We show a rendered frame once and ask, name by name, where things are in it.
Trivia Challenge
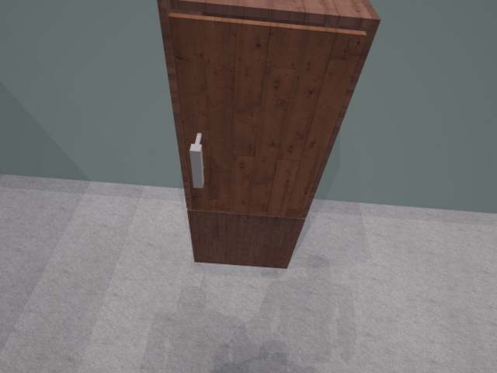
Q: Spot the handle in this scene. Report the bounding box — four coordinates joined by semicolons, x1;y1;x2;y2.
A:
189;133;204;189

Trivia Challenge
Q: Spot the cupboard door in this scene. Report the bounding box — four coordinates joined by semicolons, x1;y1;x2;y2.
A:
169;12;367;218

